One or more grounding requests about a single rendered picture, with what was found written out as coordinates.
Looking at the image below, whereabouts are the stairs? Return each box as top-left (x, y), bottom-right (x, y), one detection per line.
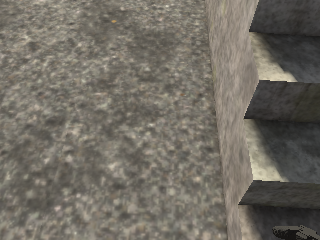
top-left (205, 0), bottom-right (320, 240)

